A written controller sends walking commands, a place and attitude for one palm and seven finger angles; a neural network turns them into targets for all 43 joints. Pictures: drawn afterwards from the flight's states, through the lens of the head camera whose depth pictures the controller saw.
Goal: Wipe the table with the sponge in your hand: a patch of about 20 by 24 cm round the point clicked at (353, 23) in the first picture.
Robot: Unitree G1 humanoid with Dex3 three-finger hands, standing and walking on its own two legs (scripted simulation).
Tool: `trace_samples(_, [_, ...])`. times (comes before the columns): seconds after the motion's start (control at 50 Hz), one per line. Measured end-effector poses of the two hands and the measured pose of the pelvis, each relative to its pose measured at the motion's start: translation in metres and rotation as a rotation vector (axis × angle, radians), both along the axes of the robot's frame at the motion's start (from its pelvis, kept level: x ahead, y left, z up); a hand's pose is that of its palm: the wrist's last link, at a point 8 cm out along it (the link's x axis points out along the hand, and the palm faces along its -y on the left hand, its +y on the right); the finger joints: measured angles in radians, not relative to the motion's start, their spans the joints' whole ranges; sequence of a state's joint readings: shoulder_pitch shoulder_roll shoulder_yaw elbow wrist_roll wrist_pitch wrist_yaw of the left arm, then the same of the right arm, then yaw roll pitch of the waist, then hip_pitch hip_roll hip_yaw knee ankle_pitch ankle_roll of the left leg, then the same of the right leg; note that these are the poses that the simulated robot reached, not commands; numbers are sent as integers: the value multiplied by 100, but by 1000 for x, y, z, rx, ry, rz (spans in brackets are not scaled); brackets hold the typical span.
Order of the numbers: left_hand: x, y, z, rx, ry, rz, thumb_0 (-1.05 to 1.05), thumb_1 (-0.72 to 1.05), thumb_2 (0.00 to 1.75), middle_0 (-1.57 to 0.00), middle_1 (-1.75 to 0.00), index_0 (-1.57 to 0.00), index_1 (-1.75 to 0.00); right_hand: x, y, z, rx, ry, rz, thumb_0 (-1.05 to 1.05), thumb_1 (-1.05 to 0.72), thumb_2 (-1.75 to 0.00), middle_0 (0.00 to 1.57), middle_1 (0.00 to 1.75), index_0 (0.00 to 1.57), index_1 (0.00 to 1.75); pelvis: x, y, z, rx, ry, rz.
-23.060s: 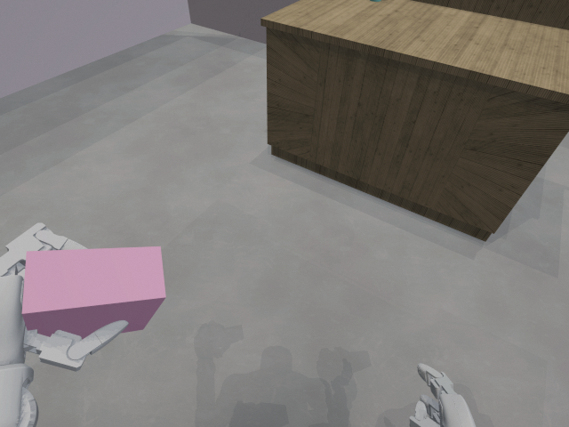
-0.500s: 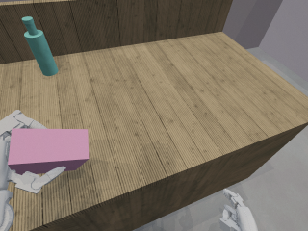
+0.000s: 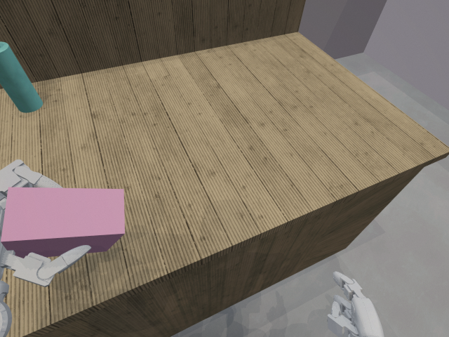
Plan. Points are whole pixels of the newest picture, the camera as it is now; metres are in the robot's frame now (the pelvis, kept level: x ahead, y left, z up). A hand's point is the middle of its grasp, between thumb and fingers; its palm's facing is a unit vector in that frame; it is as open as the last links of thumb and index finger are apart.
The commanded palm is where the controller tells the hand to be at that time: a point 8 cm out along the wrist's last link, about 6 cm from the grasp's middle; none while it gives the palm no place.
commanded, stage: come to a stop and stand still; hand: left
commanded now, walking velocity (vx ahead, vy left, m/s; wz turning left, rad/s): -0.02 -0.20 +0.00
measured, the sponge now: (83, 225) +0.23 +0.21 +0.14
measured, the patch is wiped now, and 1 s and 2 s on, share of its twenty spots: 0.00 0.00 0.00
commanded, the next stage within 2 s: look again from close up in 1.68 s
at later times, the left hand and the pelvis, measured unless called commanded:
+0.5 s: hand (57, 244) +0.20 +0.22 +0.16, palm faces +0.39 -0.81 -0.44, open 9.9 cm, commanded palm +0.15 +0.25 +0.18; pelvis +0.00 -0.03 +0.01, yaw +2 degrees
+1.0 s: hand (11, 266) +0.17 +0.26 +0.16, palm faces +0.43 -0.80 -0.42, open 9.9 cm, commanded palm +0.11 +0.28 +0.18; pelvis -0.04 -0.01 +0.00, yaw +2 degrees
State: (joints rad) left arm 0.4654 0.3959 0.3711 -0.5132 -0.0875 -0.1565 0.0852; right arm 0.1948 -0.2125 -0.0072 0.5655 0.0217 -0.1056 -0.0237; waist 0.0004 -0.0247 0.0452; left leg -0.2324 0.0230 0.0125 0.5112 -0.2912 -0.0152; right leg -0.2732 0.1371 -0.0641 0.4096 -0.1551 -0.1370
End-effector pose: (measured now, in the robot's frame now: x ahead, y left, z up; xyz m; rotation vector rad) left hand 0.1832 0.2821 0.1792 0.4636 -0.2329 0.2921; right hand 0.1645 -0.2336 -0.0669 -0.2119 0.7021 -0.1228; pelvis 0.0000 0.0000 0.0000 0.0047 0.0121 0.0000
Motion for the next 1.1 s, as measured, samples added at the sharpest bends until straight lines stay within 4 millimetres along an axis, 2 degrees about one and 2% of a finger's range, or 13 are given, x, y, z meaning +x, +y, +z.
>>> trace_samples(0.12, [0,-16,-1,-8,4,6,-1,-48,103,-75,-136,-75,-136,-2,-23,-2,-15,18,-23,2,-91,-90,20,30,20,30,3,-16,-1,-2,8,9])
trace_samples(0.22, [-1,-24,-3,-16,22,36,-1,-48,103,-75,-136,-75,-136,-3,-32,-2,-12,43,-24,2,-91,-90,20,30,20,30,5,-25,3,-3,4,16])
trace_samples(0.36, [-11,-32,3,21,48,55,-1,-48,103,-75,-136,-75,-136,6,-29,-6,16,37,5,2,-91,-90,20,30,20,30,2,-30,5,4,-13,22])
trace_samples(0.52, [-29,-27,0,10,68,112,-1,-48,103,-75,-136,-75,-136,10,-16,-7,47,26,51,2,-91,-90,20,30,20,30,-6,-33,6,1,-14,28])
trace_samples(0.56, [-22,-16,13,101,30,102,-1,-48,103,-75,-136,-75,-136,6,-13,-8,48,21,76,1,-91,-90,20,30,20,30,-15,-36,5,-2,-20,42])
trace_samples(0.62, [-10,6,37,190,-65,170,-1,-48,103,-75,-136,-75,-136,1,-11,-23,76,8,125,1,-91,-90,20,30,20,30,-31,-38,-5,16,-34,47])
trace_samples(0.66, [-13,3,43,216,-101,178,-1,-48,103,-75,-136,-75,-136,-4,-11,-33,123,-4,113,1,-91,-90,20,30,20,30,-35,-37,-13,26,-35,41])
trace_samples(0.76, [-37,-33,19,109,-15,35,-1,-48,103,-75,-136,-75,-135,-37,-8,-31,138,65,61,2,-91,-90,20,30,20,30,-36,-31,-2,39,-29,19])
trace_samples(0.8, [-45,-38,8,69,24,10,-1,-48,103,-75,-135,-75,-135,-51,-7,-26,108,99,59,2,-91,-90,20,30,20,30,-35,-30,4,50,-20,19])
trace_samples(0.86, [-52,-27,-3,39,50,34,0,-49,103,-76,-135,-76,-134,-63,-7,-23,57,118,69,2,-91,-90,20,30,20,30,-36,-25,6,32,-13,32])
trace_samples(0.94, [-55,0,-7,26,13,93,0,-49,103,-76,-134,-76,-134,-67,-5,-22,15,122,76,2,-91,-90,20,30,20,30,-43,-16,2,3,-38,45])
trace_samples(1.0, [-57,12,-3,22,-16,113,-1,-49,103,-76,-135,-76,-134,-62,0,-14,6,84,78,2,-91,-90,20,30,20,30,-45,-8,3,3,-49,30])
trace_samples(1.1, [-55,16,3,25,-58,76,-1,-48,103,-75,-135,-76,-135,-43,18,-2,15,-11,92,2,-91,-90,20,30,20,30,-41,7,3,-1,-53,28])
